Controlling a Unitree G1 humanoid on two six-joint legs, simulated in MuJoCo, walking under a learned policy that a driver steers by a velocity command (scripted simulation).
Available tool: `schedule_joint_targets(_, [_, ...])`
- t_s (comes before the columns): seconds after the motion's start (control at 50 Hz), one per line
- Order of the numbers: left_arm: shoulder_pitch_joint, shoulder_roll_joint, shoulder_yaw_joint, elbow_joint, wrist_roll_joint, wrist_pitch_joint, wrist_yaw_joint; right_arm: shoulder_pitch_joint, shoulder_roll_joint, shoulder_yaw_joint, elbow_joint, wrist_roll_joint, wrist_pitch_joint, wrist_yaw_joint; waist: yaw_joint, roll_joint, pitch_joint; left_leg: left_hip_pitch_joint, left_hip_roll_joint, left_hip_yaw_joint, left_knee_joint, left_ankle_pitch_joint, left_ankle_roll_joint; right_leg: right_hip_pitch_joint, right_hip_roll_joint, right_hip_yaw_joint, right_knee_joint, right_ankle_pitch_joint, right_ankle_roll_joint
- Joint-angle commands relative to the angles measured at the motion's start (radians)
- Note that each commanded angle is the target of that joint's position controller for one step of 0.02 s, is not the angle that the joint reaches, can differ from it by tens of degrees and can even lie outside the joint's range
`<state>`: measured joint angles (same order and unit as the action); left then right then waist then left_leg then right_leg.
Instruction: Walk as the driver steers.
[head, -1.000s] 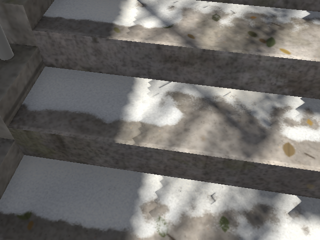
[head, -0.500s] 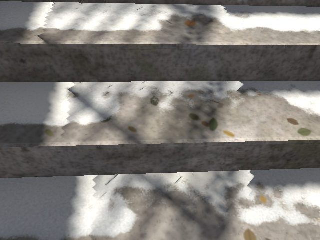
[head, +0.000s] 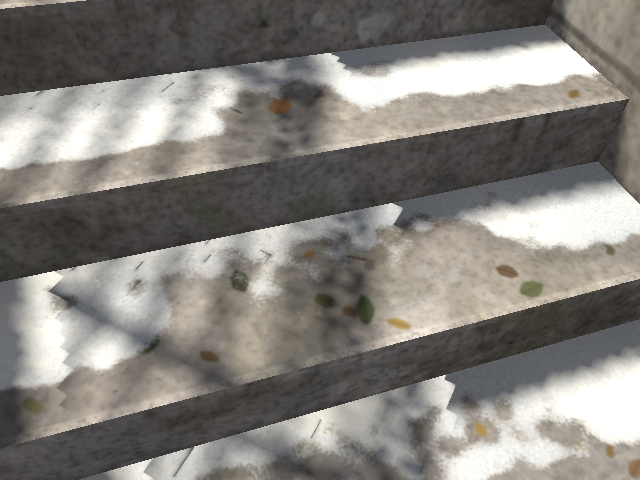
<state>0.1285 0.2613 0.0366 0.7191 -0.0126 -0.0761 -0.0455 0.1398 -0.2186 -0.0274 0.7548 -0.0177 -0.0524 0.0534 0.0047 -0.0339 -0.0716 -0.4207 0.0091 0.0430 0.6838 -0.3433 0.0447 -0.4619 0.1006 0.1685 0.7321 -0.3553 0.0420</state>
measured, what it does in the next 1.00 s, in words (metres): shifts its weight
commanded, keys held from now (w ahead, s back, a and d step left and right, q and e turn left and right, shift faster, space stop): no key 0.56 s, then w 0.44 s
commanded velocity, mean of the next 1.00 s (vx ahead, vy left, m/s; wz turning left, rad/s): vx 0.13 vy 0.00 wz -0.04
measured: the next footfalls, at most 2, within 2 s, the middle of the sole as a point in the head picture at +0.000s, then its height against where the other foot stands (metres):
right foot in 1.36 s outside the picture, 0.17 m higher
left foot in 1.92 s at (364, 294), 0.17 m higher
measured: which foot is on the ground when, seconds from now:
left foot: down 0.00-1.00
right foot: down 0.00-1.00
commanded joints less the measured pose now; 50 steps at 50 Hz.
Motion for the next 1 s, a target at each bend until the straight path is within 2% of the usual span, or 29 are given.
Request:
schedule_joint_targets(0.02, [0.080,0.054,0.021,-0.031,-0.009,0.040,0.019,-0.199,-0.113,-0.035,-0.133,0.044,-0.043,0.026,0.079,0.097,-0.074,0.184,0.264,-0.398,-0.236,0.437,0.164,-0.050,-0.092,-0.035,0.068,-0.033,0.060])
schedule_joint_targets(0.04, [0.058,0.055,0.024,-0.049,-0.002,0.037,0.027,-0.229,-0.133,-0.042,-0.129,0.050,-0.040,0.016,0.077,0.138,-0.038,0.129,0.273,-0.387,-0.259,0.421,0.128,-0.032,-0.100,-0.052,0.112,-0.032,0.059])
schedule_joint_targets(0.06, [0.062,0.069,0.027,-0.055,0.005,0.027,0.030,-0.204,-0.149,-0.051,-0.121,0.042,-0.032,0.004,0.067,0.112,-0.045,0.143,0.261,-0.358,-0.267,0.392,0.125,-0.023,-0.097,-0.081,0.107,-0.018,0.050])
schedule_joint_targets(0.12, [0.015,0.029,0.015,-0.057,0.002,0.011,0.029,-0.100,-0.105,-0.040,-0.083,0.049,-0.038,0.004,0.034,0.119,-0.038,0.246,0.215,-0.287,-0.244,0.335,0.094,-0.016,-0.131,-0.104,-0.072,0.105,0.019])
schedule_joint_targets(0.16, [0.008,0.024,0.016,-0.063,0.001,0.006,0.018,-0.084,-0.081,-0.033,-0.082,0.047,-0.033,0.013,0.025,0.131,-0.033,0.268,0.190,-0.252,-0.249,0.261,0.048,0.012,-0.139,-0.116,-0.128,0.158,0.001])
schedule_joint_targets(0.18, [-0.006,0.028,0.013,-0.066,-0.009,0.003,0.013,-0.063,-0.069,-0.027,-0.088,0.041,-0.028,0.016,0.006,0.124,-0.036,0.280,0.168,-0.228,-0.244,0.248,0.025,0.022,-0.142,-0.111,-0.133,0.174,-0.017])
schedule_joint_targets(0.24, [-0.008,0.034,0.015,-0.066,-0.008,-0.008,0.006,-0.046,-0.077,-0.031,-0.105,0.016,-0.025,0.009,-0.006,0.077,-0.047,0.320,0.128,-0.154,-0.202,0.284,0.022,0.000,-0.159,-0.100,-0.149,0.212,-0.053])
schedule_joint_targets(0.3, [0.003,0.030,0.013,-0.056,0.001,-0.010,-0.003,-0.038,-0.059,-0.029,-0.125,0.012,-0.019,0.009,0.001,0.045,-0.033,0.288,0.085,-0.094,-0.184,0.255,0.040,0.018,-0.162,-0.092,-0.165,0.225,-0.067])
schedule_joint_targets(0.32, [0.078,-0.038,-0.009,-0.040,0.032,0.008,0.019,-0.018,-0.001,-0.007,-0.106,0.001,-0.009,-0.055,0.015,0.078,-0.094,0.290,0.106,-0.077,-0.230,0.451,0.003,0.164,-0.165,-0.074,-0.224,0.356,-0.053])
schedule_joint_targets(0.34, [0.078,-0.019,-0.005,-0.028,0.034,0.014,0.034,-0.014,-0.012,-0.005,-0.099,0.008,-0.008,-0.077,0.011,0.040,-0.061,0.288,0.089,-0.062,-0.223,0.478,-0.012,0.183,-0.168,-0.075,-0.226,0.395,-0.048])
schedule_joint_targets(0.38, [0.069,-0.006,-0.003,-0.024,0.029,0.019,0.048,-0.001,-0.037,-0.008,-0.078,0.012,-0.005,-0.088,0.007,0.013,-0.040,0.296,0.085,-0.056,-0.234,0.467,-0.021,0.203,-0.174,-0.073,-0.238,0.436,-0.045])
schedule_joint_targets(0.4, [0.084,0.001,-0.001,-0.021,0.028,0.020,0.053,0.003,-0.032,-0.008,-0.078,0.019,-0.002,-0.087,0.005,0.015,-0.043,0.311,0.080,-0.056,-0.243,0.438,-0.020,0.206,-0.178,-0.070,-0.248,0.437,-0.051])
schedule_joint_targets(0.52, [0.105,-0.015,-0.004,0.007,0.034,0.020,0.055,0.044,-0.030,-0.009,-0.032,0.013,0.016,-0.089,-0.001,0.007,0.037,0.271,0.074,-0.053,-0.295,0.239,-0.022,0.197,-0.185,-0.058,-0.306,0.354,-0.072])
schedule_joint_targets(0.58, [0.140,-0.026,-0.004,0.031,0.034,0.019,0.055,0.063,-0.022,-0.010,-0.006,0.007,0.017,-0.085,0.002,0.012,0.042,0.258,0.070,-0.056,-0.328,0.113,-0.025,0.202,-0.175,-0.063,-0.342,0.255,-0.077])
schedule_joint_targets(0.64, [0.160,-0.014,0.004,0.041,0.038,0.023,0.057,0.070,-0.058,-0.023,0.011,0.001,0.026,-0.086,0.002,0.039,0.087,0.217,0.062,-0.072,-0.356,-0.123,-0.010,0.160,-0.130,-0.087,-0.347,0.020,-0.105])
schedule_joint_targets(0.7, [0.197,-0.003,0.016,0.042,0.037,0.029,0.055,0.103,-0.100,-0.040,0.010,0.000,0.036,-0.081,-0.007,0.065,0.124,0.165,0.081,-0.125,-0.354,-0.349,0.030,0.081,-0.099,-0.104,-0.286,-0.211,-0.141])
schedule_joint_targets(0.74, [0.210,0.001,0.020,0.034,0.038,0.027,0.050,0.136,-0.111,-0.047,0.009,-0.002,0.037,-0.078,-0.017,0.064,0.152,0.151,0.109,-0.177,-0.334,-0.435,0.061,0.019,-0.106,-0.091,-0.250,-0.267,-0.160])
schedule_joint_targets(0.76, [0.226,0.001,0.021,0.042,0.040,0.029,0.049,0.150,-0.117,-0.052,0.011,-0.012,0.037,-0.076,-0.016,0.062,0.147,0.151,0.117,-0.196,-0.317,-0.454,0.074,0.011,-0.114,-0.085,-0.242,-0.268,-0.170])
schedule_joint_targets(0.78, [0.237,0.007,0.021,0.041,0.040,0.028,0.050,0.136,-0.125,-0.054,0.006,-0.008,0.036,-0.076,-0.007,0.052,0.153,0.115,0.110,-0.190,-0.284,-0.438,0.078,0.034,-0.126,-0.066,-0.255,-0.273,-0.182])
schedule_joint_targets(0.8, [0.271,0.016,0.024,0.049,0.038,0.026,0.051,0.112,-0.113,-0.051,-0.006,-0.006,0.034,-0.074,0.009,0.017,0.146,0.066,0.087,-0.163,-0.236,-0.415,0.072,0.083,-0.144,-0.024,-0.295,-0.310,-0.196])
schedule_joint_targets(0.84, [0.373,0.062,0.040,0.088,0.031,0.028,0.057,0.041,-0.072,-0.038,-0.035,0.004,0.026,-0.061,0.051,-0.136,0.136,-0.095,-0.010,-0.007,-0.035,-0.260,0.025,0.266,-0.232,0.176,-0.468,-0.464,-0.258])
schedule_joint_targets(0.86, [0.397,0.086,0.048,0.096,0.031,0.032,0.062,0.050,-0.048,-0.029,-0.041,-0.002,0.019,-0.058,0.052,-0.212,0.140,-0.127,-0.036,0.037,0.052,-0.170,0.019,0.312,-0.301,0.308,-0.553,-0.504,-0.301])
schedule_joint_targets(0.88, [0.380,0.083,0.052,0.098,0.025,0.036,0.064,0.052,-0.057,-0.027,-0.042,-0.002,0.012,-0.058,0.052,-0.180,0.177,-0.131,-0.019,0.016,0.099,-0.124,0.030,0.278,-0.337,0.373,-0.585,-0.462,-0.330])
schedule_joint_targets(0.9, [0.346,0.079,0.050,0.091,0.028,0.034,0.064,0.066,-0.056,-0.025,-0.042,-0.001,0.004,-0.057,0.033,-0.135,0.188,-0.092,-0.006,0.003,0.141,-0.096,0.041,0.226,-0.347,0.366,-0.586,-0.329,-0.341])
schedule_joint_targets(0.92, [0.308,0.074,0.047,0.088,0.029,0.029,0.061,0.109,-0.049,-0.021,-0.040,0.001,-0.004,-0.051,-0.003,-0.115,0.175,-0.026,-0.003,0.003,0.126,-0.097,0.053,0.189,-0.336,0.310,-0.562,-0.167,-0.338])
schedule_joint_targets(0.94, [0.229,0.083,0.048,0.075,0.024,0.030,0.061,0.192,-0.025,-0.014,-0.018,0.012,-0.015,-0.057,-0.071,-0.101,0.177,0.125,-0.004,0.025,-0.016,-0.075,0.069,0.112,-0.295,0.194,-0.505,0.052,-0.306])
schedule_joint_targets(0.96, [0.158,0.078,0.048,0.066,0.013,0.025,0.063,0.318,-0.024,-0.018,0.025,0.012,-0.020,-0.070,-0.158,-0.049,0.152,0.357,-0.048,0.052,-0.208,0.022,0.075,0.027,-0.221,0.057,-0.367,0.394,-0.264])
schedule_joint_targets(0.98, [0.083,0.069,0.050,0.050,0.005,0.011,0.067,0.441,-0.079,-0.038,0.072,-0.005,-0.019,-0.088,-0.218,0.035,0.115,0.543,-0.011,-0.032,-0.307,0.135,0.096,-0.059,-0.156,-0.050,-0.106,0.689,-0.214])
schedule_joint_targets(1.0, [-0.002,0.021,0.037,0.010,-0.005,-0.008,0.061,0.625,-0.179,-0.066,0.109,-0.019,-0.014,-0.109,-0.286,0.170,-0.001,0.757,0.183,-0.313,-0.477,0.034,0.142,-0.252,-0.073,-0.153,0.253,0.498,-0.143])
